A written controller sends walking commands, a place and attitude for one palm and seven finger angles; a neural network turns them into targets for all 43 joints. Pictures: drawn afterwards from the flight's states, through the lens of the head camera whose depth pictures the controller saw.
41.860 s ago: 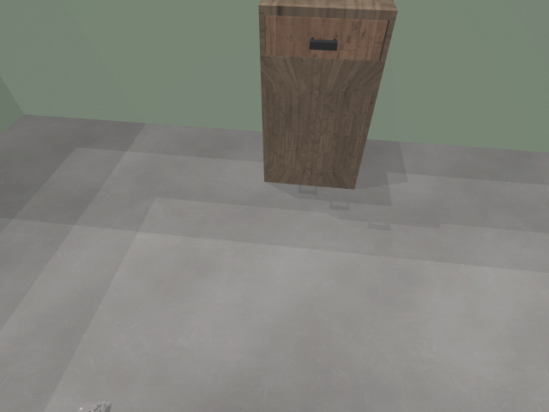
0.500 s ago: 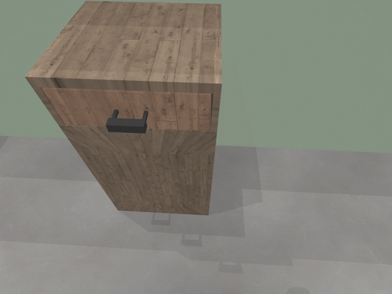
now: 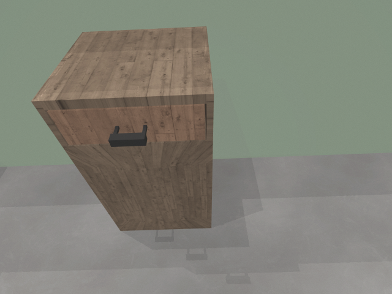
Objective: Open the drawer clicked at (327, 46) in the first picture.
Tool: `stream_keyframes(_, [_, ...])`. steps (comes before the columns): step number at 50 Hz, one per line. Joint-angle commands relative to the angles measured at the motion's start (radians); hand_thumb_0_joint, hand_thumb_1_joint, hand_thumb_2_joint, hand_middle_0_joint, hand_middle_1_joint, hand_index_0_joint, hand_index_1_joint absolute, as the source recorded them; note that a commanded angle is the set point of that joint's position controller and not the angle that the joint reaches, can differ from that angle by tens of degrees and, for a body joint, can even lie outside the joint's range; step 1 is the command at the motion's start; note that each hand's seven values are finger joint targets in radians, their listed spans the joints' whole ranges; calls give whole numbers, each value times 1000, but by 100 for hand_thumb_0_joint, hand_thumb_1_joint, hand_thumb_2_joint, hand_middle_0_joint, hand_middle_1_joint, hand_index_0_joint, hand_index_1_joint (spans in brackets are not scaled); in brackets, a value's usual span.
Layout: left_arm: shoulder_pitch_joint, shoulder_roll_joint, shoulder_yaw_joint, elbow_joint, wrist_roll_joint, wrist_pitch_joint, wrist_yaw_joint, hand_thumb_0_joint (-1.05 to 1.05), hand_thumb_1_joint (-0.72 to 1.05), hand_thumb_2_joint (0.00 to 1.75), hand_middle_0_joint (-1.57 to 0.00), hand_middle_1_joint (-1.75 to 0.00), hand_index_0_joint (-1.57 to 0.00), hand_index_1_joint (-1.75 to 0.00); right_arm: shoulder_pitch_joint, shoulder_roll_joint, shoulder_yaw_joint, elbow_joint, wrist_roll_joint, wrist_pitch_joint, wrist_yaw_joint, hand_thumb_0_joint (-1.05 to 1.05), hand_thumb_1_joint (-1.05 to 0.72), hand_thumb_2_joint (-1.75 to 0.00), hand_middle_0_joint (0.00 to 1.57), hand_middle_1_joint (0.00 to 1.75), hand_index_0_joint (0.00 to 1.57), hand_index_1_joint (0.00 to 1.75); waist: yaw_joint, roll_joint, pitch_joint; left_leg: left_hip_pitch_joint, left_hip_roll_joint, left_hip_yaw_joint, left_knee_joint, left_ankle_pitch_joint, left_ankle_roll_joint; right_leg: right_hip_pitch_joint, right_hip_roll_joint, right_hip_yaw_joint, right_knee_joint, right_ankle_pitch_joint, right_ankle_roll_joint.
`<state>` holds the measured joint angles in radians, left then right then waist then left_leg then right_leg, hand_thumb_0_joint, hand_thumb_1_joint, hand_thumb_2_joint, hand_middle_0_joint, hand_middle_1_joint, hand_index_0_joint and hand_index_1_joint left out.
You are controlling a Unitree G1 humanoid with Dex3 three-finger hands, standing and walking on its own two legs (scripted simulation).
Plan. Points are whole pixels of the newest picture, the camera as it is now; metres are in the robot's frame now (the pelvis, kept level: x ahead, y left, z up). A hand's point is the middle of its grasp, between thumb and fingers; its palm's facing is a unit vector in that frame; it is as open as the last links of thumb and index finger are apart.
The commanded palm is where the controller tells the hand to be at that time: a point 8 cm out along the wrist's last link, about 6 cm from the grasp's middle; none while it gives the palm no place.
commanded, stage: look again from close up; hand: left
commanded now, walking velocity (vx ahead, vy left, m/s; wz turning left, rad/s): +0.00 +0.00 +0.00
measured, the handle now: (129, 134) +0.53 +0.23 -0.01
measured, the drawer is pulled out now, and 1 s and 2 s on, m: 0.00 0.00 0.00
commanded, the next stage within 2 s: raise the hand with hooked fingers in 0.58 s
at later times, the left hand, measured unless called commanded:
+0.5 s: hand out of the picture +0.01 +0.13 -0.17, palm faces +0.03 -0.98 -0.18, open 7.3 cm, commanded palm none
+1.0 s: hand (130, 258) +0.20 +0.16 -0.04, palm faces -0.03 -0.32 -0.95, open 8.0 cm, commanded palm +0.15 +0.18 -0.02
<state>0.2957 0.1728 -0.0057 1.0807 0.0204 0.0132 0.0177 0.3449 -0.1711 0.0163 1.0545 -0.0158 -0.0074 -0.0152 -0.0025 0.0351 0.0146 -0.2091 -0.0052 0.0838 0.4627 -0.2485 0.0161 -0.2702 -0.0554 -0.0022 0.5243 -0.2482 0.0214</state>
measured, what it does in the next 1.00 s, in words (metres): stands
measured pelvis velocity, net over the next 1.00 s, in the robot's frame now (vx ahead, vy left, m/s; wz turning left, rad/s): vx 0.01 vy -0.02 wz -0.03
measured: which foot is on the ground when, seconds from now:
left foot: down 0.00-1.00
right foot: down 0.00-1.00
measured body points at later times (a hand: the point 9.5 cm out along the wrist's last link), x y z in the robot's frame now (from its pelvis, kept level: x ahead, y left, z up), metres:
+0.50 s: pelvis +0.02 -0.03 +0.00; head +0.03 -0.05 +0.45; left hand +0.01 +0.18 -0.16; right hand +0.01 -0.24 -0.17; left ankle +0.00 +0.11 -0.74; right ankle +0.02 -0.13 -0.74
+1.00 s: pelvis +0.01 -0.02 -0.02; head +0.01 -0.06 +0.42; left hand +0.20 +0.17 +0.01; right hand +0.22 -0.28 -0.09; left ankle +0.00 +0.11 -0.74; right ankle +0.02 -0.13 -0.74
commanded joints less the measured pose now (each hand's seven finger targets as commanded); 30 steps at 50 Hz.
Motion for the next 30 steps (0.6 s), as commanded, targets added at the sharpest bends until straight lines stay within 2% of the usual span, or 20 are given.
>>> stream_keyframes(1, [36, 88, 11, -17, -8, -30, 7, 0, 90, 90, -20, -30, -20, -30, 36, -91, -18, -22, 1, -27, -10, 0, -90, -90, 20, 30, 20, 30, 5, -46, 34, -43, 108, -107, -127, -9, 28, 11, -32, 67, -92, 29, -53])
stream_keyframes(6, [42, 77, 11, 14, -10, -36, 9, 0, 90, 90, -20, -30, -20, -30, 42, -72, -14, 13, 3, -28, -14, 0, -90, -90, 20, 30, 20, 30, 3, -45, 28, -10, 105, -87, -99, 61, 19, 13, -38, 75, -99, 77, -57])
stream_keyframes(13, [45, 63, 11, 35, -8, -37, 10, 0, 90, 90, -20, -30, -20, -30, 39, -55, -15, 35, 3, -22, -17, 0, -90, -90, 20, 30, 20, 30, 0, -44, 59, -7, 101, -77, -88, 53, 10, -5, -36, 85, -122, 61, -60])
stream_keyframes(16, [49, 59, 12, 38, -9, -39, 10, 0, 90, 90, -20, -30, -20, -30, 38, -47, -16, 38, 2, -22, -18, 0, -90, -90, 20, 30, 20, 30, -1, -53, 51, 3, 100, -75, -81, 65, 8, 2, -37, 87, -130, 81, -64])
stream_keyframes(18, [50, 58, 14, 37, -8, -40, 11, 0, 90, 90, -20, -30, -20, -30, 38, -46, -16, 40, 2, -22, -19, 0, -90, -90, 20, 30, 20, 30, 1, -34, 50, 7, 104, -73, -81, 82, 6, 7, -35, 82, -127, 104, -64])
stream_keyframes(20, [54, 58, 15, 39, -9, -42, 10, 0, 90, 90, -20, -30, -20, -30, 36, -45, -17, 41, 2, -23, -20, 0, -90, -90, 20, 30, 20, 30, 1, -53, 37, 16, 104, -69, -74, 93, 4, 18, -38, 82, -128, 133, -64])
stream_keyframes(22, [47, 55, 16, 38, -8, -40, 11, 0, 90, 90, -20, -30, -20, -30, 37, -40, -16, 45, 2, -20, -21, 0, -90, -90, 20, 30, 20, 30, -1, -47, 59, 8, 106, -72, -86, 85, 3, 13, -33, 79, -133, 118, -65])
stream_keyframes(26, [51, 58, 16, 37, -10, -42, 10, 0, 90, 90, -20, -30, -20, -30, 33, -45, -17, 46, 2, -20, -22, 0, -90, -90, 20, 30, 20, 30, 1, -58, 38, 24, 105, -68, -77, 103, -1, 26, -35, 79, -136, 150, -65])
stream_keyframes(28, [47, 54, 16, 33, -9, -40, 10, 0, 90, 90, -20, -30, -20, -30, 32, -42, -17, 47, 2, -18, -22, 0, -90, -90, 20, 30, 20, 30, 2, -47, 63, 11, 105, -71, -87, 86, -2, 15, -30, 79, -144, 118, -65])
stream_keyframes(30, [49, 57, 19, 33, -9, -42, 10, 0, 90, 90, -20, -30, -20, -30, 35, -41, -17, 48, 1, -20, -22, 0, -90, -90, 20, 30, 20, 30, 3, -50, 40, 22, 107, -68, -85, 109, -2, 35, -33, 77, -142, 147, -66])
